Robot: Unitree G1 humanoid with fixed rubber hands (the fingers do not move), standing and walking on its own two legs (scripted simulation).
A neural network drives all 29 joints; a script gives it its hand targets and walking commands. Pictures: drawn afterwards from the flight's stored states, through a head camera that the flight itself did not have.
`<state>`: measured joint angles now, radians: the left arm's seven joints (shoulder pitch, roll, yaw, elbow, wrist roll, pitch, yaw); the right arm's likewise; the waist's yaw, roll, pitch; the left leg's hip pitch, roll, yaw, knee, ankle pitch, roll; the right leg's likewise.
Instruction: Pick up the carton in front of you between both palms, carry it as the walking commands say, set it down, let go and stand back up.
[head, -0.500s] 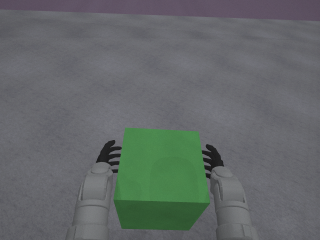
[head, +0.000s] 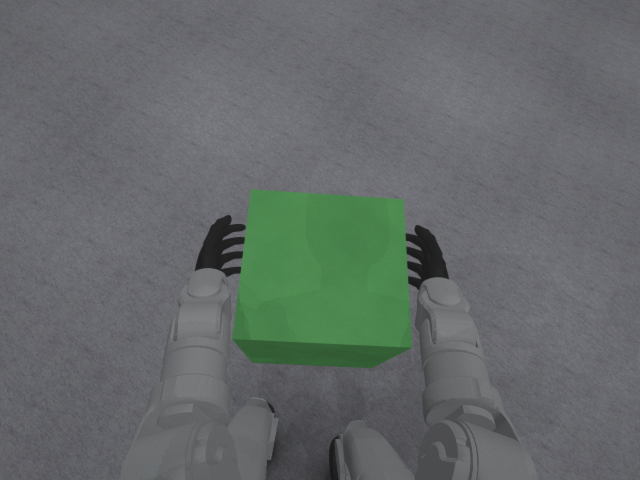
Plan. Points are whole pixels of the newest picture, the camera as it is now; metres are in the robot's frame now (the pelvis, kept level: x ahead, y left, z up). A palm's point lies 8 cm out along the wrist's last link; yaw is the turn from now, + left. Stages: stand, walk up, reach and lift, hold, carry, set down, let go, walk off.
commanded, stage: set down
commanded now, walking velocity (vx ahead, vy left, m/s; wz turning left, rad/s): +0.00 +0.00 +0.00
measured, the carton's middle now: (319, 290) +0.37 +0.01 -0.13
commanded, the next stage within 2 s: none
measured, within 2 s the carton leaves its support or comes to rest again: rests again in 1.84 s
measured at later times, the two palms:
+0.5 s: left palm (216, 278) +0.40 +0.19 -0.21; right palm (383, 285) +0.41 -0.11 -0.20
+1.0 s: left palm (224, 292) +0.43 +0.20 -0.38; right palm (360, 288) +0.46 -0.10 -0.36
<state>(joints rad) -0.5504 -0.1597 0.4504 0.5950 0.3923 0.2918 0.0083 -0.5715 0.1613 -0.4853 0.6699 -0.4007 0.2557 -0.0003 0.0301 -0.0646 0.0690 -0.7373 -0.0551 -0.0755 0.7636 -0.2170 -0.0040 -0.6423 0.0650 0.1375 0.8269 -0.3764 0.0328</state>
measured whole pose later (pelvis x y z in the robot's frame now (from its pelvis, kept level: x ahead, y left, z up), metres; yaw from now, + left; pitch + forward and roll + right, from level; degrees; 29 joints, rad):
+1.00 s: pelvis -0.05 +0.00 -0.25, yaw -5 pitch +46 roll -6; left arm -1.04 0.08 0.40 0.69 0.17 0.25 0.08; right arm -1.11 -0.03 -0.37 0.82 -0.10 0.21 -0.13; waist 0.08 -0.07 -0.05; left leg -2.13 -0.11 -0.14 1.76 -0.42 -0.06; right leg -2.00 0.19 0.06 1.81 -0.62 0.08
